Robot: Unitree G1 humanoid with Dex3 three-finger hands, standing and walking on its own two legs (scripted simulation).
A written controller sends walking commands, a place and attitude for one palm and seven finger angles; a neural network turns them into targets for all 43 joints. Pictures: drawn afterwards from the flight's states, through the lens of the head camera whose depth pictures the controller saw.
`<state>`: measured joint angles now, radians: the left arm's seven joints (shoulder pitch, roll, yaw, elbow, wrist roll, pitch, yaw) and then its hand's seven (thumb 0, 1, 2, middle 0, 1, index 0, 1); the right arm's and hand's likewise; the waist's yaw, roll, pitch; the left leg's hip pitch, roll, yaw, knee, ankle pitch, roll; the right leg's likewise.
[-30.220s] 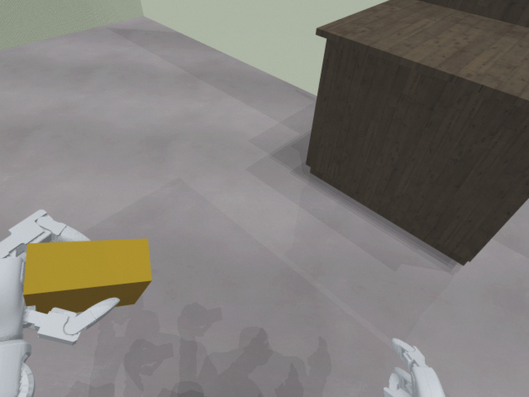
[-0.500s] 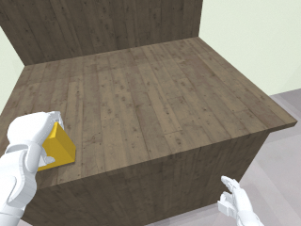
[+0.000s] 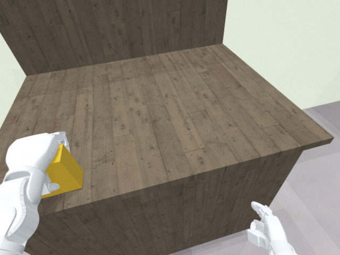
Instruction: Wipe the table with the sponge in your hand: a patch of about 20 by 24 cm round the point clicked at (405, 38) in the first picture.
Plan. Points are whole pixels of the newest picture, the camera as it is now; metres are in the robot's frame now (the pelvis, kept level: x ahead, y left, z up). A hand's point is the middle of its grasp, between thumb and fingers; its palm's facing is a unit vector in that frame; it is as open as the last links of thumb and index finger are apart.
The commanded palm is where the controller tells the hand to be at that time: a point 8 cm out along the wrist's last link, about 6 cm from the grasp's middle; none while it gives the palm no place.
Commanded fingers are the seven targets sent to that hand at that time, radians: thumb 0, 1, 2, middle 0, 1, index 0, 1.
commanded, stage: wipe forward along the first lane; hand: left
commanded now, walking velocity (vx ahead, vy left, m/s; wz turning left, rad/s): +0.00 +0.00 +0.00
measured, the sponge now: (54, 176) +0.23 +0.33 +0.08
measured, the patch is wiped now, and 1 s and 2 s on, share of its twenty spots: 0.00 0.25 0.40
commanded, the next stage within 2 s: slide across to the middle lane in 1.56 s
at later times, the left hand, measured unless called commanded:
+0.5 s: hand (54, 148) +0.28 +0.35 +0.11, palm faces -0.05 +0.01 -1.00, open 9.6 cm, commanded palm +0.27 +0.33 +0.16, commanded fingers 0.00 0.10 1.30 -1.20 -1.60 -1.20 -1.60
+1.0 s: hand (58, 131) +0.34 +0.37 +0.11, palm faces -0.11 +0.01 -0.99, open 9.6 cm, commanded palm +0.33 +0.36 +0.15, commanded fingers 0.00 0.10 1.30 -1.20 -1.60 -1.20 -1.60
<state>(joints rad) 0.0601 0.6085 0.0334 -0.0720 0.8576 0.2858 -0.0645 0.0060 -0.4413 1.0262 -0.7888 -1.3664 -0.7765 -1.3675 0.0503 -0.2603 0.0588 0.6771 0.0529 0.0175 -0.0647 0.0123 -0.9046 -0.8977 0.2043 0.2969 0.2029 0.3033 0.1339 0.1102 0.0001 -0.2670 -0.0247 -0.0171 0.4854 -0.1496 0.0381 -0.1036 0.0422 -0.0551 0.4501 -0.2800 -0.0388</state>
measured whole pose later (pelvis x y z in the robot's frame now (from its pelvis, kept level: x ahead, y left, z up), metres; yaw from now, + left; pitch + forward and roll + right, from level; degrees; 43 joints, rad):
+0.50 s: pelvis +0.00 -0.01 +0.00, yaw +1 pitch -1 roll -2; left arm -0.20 0.64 0.04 0.27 0.91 0.20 -0.09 0.01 -0.45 1.04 -0.79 -1.37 -0.78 -1.37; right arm 0.13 -0.29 0.03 0.70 0.07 0.04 -0.08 0.01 -0.91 -0.90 0.20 0.30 0.20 0.30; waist 0.09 0.11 -0.02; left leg -0.34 -0.02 -0.04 0.52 -0.16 0.03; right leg -0.17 0.05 -0.08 0.48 -0.30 -0.05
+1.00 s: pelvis +0.01 -0.01 -0.01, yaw +0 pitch +3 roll -2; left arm -0.41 0.70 0.08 0.58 0.94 0.10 -0.09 0.02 -0.49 1.09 -0.80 -1.36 -0.79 -1.37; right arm 0.19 -0.31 0.01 0.69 0.08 0.10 -0.07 0.01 -0.91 -0.90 0.20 0.30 0.20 0.30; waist 0.05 0.10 -0.05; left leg -0.45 -0.01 -0.04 0.58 -0.19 0.03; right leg -0.27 0.06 -0.07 0.53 -0.32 -0.05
